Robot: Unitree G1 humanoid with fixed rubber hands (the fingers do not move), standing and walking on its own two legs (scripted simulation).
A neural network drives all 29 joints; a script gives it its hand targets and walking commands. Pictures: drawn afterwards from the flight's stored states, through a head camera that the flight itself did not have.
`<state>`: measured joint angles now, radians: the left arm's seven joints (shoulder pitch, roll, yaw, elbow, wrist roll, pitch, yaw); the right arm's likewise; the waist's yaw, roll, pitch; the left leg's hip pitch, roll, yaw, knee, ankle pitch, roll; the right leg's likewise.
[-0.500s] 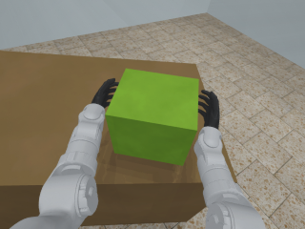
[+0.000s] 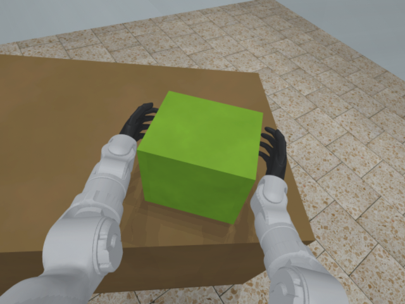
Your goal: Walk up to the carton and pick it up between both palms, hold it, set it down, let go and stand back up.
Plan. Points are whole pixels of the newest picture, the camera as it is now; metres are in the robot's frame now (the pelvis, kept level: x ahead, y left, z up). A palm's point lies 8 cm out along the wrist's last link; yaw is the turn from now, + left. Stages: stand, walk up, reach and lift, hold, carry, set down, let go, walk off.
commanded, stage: set down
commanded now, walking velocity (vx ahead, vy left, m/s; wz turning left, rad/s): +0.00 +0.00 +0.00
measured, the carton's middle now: (201, 158) +0.42 -0.03 +0.01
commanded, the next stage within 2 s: none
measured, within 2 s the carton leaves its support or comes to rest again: rests again in 0.66 s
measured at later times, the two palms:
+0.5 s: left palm (132, 136) +0.46 +0.12 +0.04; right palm (269, 176) +0.36 -0.16 +0.04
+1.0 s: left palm (131, 139) +0.46 +0.13 +0.03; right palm (265, 180) +0.36 -0.16 +0.03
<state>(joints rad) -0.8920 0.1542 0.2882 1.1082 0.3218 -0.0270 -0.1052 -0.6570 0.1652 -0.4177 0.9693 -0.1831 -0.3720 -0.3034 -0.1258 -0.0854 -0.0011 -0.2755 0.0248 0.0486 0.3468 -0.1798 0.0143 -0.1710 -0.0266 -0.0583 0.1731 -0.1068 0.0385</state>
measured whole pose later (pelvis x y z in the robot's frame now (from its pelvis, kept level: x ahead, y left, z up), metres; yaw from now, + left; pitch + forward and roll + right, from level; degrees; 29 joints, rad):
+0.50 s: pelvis -0.02 +0.01 +0.00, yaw -1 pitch +13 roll -2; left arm -1.07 0.23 0.28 1.38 0.31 -0.12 -0.10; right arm -0.75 0.20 -0.58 1.04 -0.30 -0.40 -0.32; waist -0.16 -0.08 -0.06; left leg -0.46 0.03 0.05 0.40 -0.16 0.02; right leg -0.35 -0.02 -0.05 0.21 -0.08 0.04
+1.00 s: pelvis -0.02 +0.01 -0.01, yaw +0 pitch +17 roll -3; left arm -1.14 0.26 0.29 1.53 0.29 -0.24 -0.07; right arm -0.80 0.22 -0.69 1.07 -0.37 -0.43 -0.29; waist -0.17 -0.05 -0.09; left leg -0.58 0.03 0.04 0.45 -0.17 0.03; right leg -0.46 -0.02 -0.07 0.25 -0.08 0.04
